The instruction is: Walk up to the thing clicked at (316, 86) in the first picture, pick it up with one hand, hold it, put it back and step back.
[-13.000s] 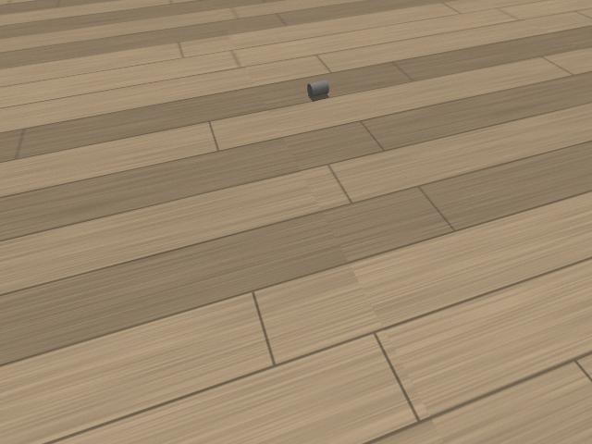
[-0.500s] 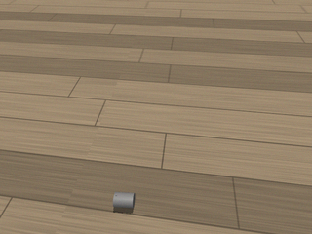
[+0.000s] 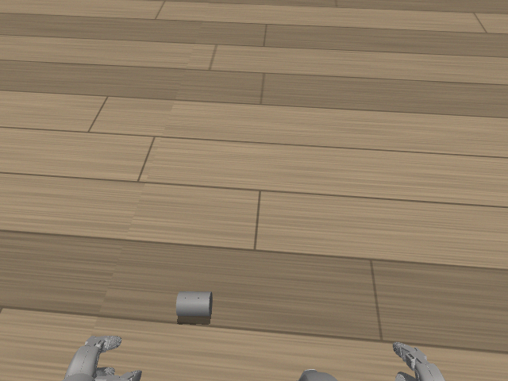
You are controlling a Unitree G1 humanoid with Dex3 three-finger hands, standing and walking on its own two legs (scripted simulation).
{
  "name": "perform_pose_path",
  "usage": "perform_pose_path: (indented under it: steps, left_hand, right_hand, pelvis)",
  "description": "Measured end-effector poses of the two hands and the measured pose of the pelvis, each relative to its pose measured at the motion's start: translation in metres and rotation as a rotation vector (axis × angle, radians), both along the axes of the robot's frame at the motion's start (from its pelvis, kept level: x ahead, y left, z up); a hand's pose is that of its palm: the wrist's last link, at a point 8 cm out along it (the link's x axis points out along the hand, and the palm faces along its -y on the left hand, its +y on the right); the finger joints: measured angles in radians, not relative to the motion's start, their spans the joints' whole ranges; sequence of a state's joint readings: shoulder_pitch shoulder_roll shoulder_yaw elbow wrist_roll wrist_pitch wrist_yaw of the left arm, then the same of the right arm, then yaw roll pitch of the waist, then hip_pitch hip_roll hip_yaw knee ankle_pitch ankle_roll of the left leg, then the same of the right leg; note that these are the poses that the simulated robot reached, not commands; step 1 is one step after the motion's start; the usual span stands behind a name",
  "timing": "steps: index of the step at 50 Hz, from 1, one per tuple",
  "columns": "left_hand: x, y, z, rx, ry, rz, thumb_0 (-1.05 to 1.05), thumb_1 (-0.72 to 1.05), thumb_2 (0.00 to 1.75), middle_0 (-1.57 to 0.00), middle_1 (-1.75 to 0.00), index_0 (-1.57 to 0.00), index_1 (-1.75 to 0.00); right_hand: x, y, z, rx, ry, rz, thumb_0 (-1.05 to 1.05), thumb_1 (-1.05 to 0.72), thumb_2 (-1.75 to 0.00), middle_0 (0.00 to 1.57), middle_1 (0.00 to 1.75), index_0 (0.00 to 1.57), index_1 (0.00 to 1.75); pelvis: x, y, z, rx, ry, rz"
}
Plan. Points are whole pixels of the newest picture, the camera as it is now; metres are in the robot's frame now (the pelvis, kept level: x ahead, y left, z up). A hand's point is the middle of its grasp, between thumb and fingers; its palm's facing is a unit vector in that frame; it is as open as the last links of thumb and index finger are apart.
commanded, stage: rise first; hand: left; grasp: from above
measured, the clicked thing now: (194, 303) +0.44 +0.22 -0.71
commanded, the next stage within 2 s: none
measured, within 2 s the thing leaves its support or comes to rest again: neither
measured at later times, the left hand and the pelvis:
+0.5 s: hand out of the picture +0.13 +0.26 -0.22, palm faces -0.20 -0.86 -0.47, open 14.3 cm; pelvis -0.01 +0.01 -0.08, yaw +0 degrees
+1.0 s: hand (150, 343) +0.26 +0.28 -0.42, palm faces -0.46 -0.39 -0.80, open 14.0 cm; pelvis -0.07 +0.00 -0.28, yaw +1 degrees
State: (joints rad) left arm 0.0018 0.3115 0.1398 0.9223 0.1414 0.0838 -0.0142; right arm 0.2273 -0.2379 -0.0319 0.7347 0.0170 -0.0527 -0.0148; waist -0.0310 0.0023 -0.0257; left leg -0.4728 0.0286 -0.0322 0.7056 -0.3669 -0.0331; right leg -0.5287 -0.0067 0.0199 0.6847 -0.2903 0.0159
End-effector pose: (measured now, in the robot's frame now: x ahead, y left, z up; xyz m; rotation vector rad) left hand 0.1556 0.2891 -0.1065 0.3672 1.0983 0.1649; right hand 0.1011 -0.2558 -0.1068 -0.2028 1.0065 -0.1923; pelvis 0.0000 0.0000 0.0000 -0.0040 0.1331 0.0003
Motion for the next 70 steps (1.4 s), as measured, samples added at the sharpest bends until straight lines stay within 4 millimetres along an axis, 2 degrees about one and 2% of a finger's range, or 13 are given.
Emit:
perform_pose_path:
  steps: [5,10,16,24,30,36,44,49,53,57,62,70]
  left_hand:
    - [-0.01,0.004,-0.019,0.023,0.048,-0.017,0.0,-0.21,0.95,-0.15,-0.94,-0.13,-0.95]
    - [-0.016,0.006,-0.036,0.046,0.024,-0.056,0.0,-0.43,0.98,-0.13,-0.99,-0.11,-1.01]
    - [-0.022,0.006,-0.049,0.073,0.011,-0.1,-0.01,-0.53,1.0,-0.11,-1.02,-0.08,-1.04]
    - [-0.028,0.007,-0.064,0.108,0.021,-0.145,-0.01,-0.57,1.0,-0.1,-1.03,-0.08,-1.05]
    - [-0.011,0.013,-0.097,0.187,0.016,-0.259,-0.01,-0.57,0.98,-0.1,-1.04,-0.08,-1.05]
    - [0.025,0.011,-0.15,0.282,-0.044,-0.425,-0.01,-0.54,0.96,-0.09,-1.05,-0.09,-1.05]
    - [0.077,0.008,-0.219,0.428,-0.134,-0.619,-0.01,-0.52,0.96,-0.08,-1.06,-0.09,-1.05]
    - [0.108,0.008,-0.252,0.515,-0.173,-0.718,-0.01,-0.51,0.97,-0.08,-1.06,-0.09,-1.05]
    - [0.129,0.009,-0.274,0.561,-0.19,-0.782,-0.01,-0.5,0.97,-0.08,-1.06,-0.08,-1.04]
    - [0.144,0.009,-0.292,0.588,-0.199,-0.846,-0.01,-0.49,0.98,-0.07,-1.06,-0.08,-1.04]
    - [0.157,0.008,-0.313,0.609,-0.225,-0.92,-0.01,-0.49,0.98,-0.07,-1.06,-0.08,-1.04]
    - [0.178,0.008,-0.342,0.658,-0.272,-1.017,0.0,-0.49,0.99,-0.07,-1.02,-0.08,-1.01]
  right_hand:
    - [0.011,0.007,-0.007,-0.003,-0.058,0.019,0.01,-0.92,-0.91,0.2,0.3,0.21,0.3]
    - [0.024,0.01,-0.02,-0.027,-0.105,0.047,0.01,-0.92,-0.91,0.2,0.3,0.21,0.3]
    - [0.04,0.016,-0.031,-0.039,-0.156,0.071,0.01,-0.91,-0.91,0.2,0.3,0.21,0.3]
    - [0.055,0.025,-0.046,-0.034,-0.219,0.111,0.01,-0.92,-0.91,0.2,0.3,0.21,0.3]
    - [0.06,0.024,-0.075,-0.038,-0.254,0.153,0.01,-0.93,-0.91,0.2,0.3,0.21,0.3]
    - [0.057,0.013,-0.131,-0.049,-0.231,0.18,0.01,-0.91,-0.91,0.2,0.3,0.21,0.3]
    - [0.028,-0.004,-0.227,-0.049,-0.1,0.17,0.01,-0.9,-0.9,0.2,0.3,0.21,0.3]
    - [-0.005,-0.01,-0.282,-0.038,0.015,0.154,0.01,-0.9,-0.9,0.2,0.3,0.21,0.3]
    - [-0.037,-0.012,-0.315,-0.03,0.102,0.132,0.01,-0.9,-0.9,0.2,0.3,0.21,0.3]
    - [-0.069,-0.013,-0.335,-0.033,0.176,0.104,0.01,-0.89,-0.9,0.2,0.3,0.21,0.3]
    - [-0.101,-0.014,-0.346,-0.053,0.252,0.075,0.01,-0.89,-0.9,0.2,0.3,0.21,0.3]
    - [-0.132,-0.013,-0.352,-0.094,0.347,0.055,0.01,-0.9,-0.9,0.2,0.3,0.21,0.3]
  pelvis:
    - [0.0,0.006,-0.016,-0.006,0.048,0.0]
    - [-0.002,0.011,-0.036,-0.013,0.095,0.002]
    - [-0.005,0.014,-0.056,-0.022,0.136,0.006]
    - [-0.01,0.015,-0.078,-0.031,0.19,0.014]
    - [-0.019,0.013,-0.109,-0.029,0.257,0.02]
    - [-0.031,0.01,-0.159,-0.022,0.34,0.021]
    - [-0.051,0.006,-0.232,-0.017,0.429,0.023]
    - [-0.065,0.004,-0.272,-0.018,0.454,0.025]
    - [-0.075,0.004,-0.298,-0.023,0.458,0.024]
    - [-0.083,0.005,-0.318,-0.032,0.456,0.021]
    - [-0.09,0.009,-0.337,-0.047,0.448,0.018]
    - [-0.093,0.017,-0.359,-0.078,0.447,0.014]
